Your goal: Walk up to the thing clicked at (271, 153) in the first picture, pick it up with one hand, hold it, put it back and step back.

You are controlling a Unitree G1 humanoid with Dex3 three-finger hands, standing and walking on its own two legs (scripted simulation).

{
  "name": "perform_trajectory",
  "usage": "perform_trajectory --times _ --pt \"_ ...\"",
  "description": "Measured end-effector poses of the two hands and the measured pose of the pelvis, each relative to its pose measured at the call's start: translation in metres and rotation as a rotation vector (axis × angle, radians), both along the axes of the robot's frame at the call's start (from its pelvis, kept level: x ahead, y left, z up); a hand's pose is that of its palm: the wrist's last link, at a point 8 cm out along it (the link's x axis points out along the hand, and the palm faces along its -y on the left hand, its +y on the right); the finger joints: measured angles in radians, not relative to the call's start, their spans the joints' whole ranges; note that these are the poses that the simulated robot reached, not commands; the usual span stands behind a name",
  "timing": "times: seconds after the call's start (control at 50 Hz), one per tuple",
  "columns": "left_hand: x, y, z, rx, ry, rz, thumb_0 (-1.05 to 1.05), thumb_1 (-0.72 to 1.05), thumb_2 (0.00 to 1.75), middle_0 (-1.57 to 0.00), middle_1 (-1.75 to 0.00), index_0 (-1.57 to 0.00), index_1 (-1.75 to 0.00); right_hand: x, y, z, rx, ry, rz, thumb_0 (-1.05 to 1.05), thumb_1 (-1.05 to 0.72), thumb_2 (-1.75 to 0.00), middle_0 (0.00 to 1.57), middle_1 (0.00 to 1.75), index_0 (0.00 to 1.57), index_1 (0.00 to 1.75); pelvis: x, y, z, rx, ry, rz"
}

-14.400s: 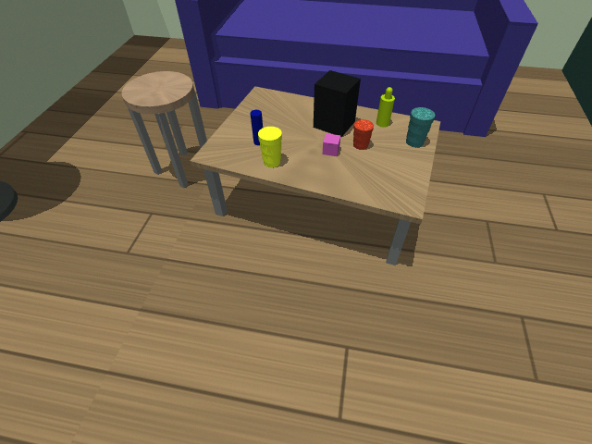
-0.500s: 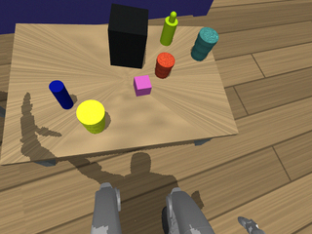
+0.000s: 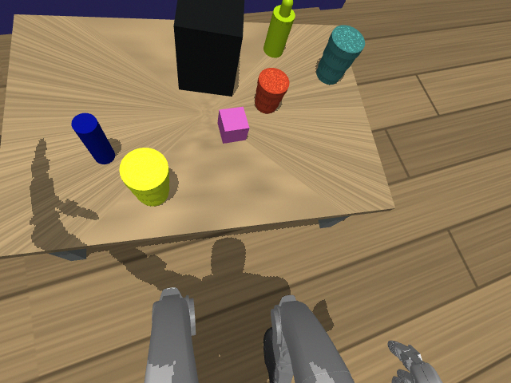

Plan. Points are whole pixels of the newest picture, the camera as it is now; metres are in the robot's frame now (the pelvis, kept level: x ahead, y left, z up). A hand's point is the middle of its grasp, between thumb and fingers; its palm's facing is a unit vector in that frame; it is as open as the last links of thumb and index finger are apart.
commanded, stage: approach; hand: left
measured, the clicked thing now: (149, 181) +0.48 +0.18 -0.22
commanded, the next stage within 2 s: close in in 0.28 s
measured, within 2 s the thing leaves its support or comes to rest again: leaves its support in 1.88 s
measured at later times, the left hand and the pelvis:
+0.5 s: hand (97, 172) +0.48 +0.27 -0.18, palm faces +0.19 -0.98 +0.05, open 17.8 cm; pelvis -0.05 -0.01 -0.18, yaw -5 degrees
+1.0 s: hand (129, 168) +0.49 +0.21 -0.19, palm faces +0.18 -0.98 +0.01, open 17.7 cm; pelvis -0.05 -0.02 -0.21, yaw -6 degrees
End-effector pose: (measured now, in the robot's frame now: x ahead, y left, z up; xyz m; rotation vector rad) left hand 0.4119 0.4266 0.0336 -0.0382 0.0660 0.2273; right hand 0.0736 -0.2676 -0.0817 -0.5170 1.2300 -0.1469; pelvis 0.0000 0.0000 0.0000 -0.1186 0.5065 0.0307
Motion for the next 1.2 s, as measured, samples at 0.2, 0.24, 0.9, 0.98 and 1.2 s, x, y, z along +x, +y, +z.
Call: perform_trajectory --times 0.2,0.24,0.9,0.98,1.2 --pt "0.026 -0.044 -0.121 -0.03 -0.05 -0.043 -0.02 -0.61 0.03 -0.03 -0.07 -0.04 -0.06 0.0 -0.01 -0.075 -0.021 0.02 0.054 0.01 -0.88 -0.89 0.21 0.3 0.21 0.3 -0.014 -0.004 -0.08 -0.017 0.094 -0.036" --pt "0.029 -0.053 -0.143 -0.024 -0.055 -0.049 -0.02 -0.61 0.04 -0.02 -0.07 -0.04 -0.07 -0.003 -0.009 -0.093 -0.015 0.037 0.054 0.01 -0.88 -0.89 0.21 0.3 0.21 0.3 -0.018 -0.005 -0.097 -0.018 0.1 -0.041" --pt "0.053 -0.161 -0.225 0.05 -0.066 -0.044 -0.02 -0.61 0.01 -0.03 -0.05 -0.07 -0.05 -0.103 -0.019 -0.24 0.109 0.219 -0.148 0.01 -0.93 -0.9 0.21 0.3 0.21 0.3 -0.056 -0.024 -0.217 0.008 0.079 -0.11" --pt "0.053 -0.163 -0.227 0.033 -0.064 -0.05 -0.01 -0.61 0.01 -0.04 -0.05 -0.07 -0.04 -0.097 -0.025 -0.233 0.092 0.215 -0.155 0.01 -0.93 -0.9 0.21 0.3 0.21 0.3 -0.052 -0.024 -0.213 0.007 0.088 -0.112" --pt "0.046 -0.165 -0.246 0.044 -0.044 -0.02 0.0 -0.61 0.0 -0.07 -0.03 -0.08 -0.02 -0.061 -0.031 -0.238 0.088 0.194 -0.096 0.01 -0.92 -0.9 0.21 0.3 0.21 0.3 -0.047 -0.026 -0.212 0.016 0.097 -0.109"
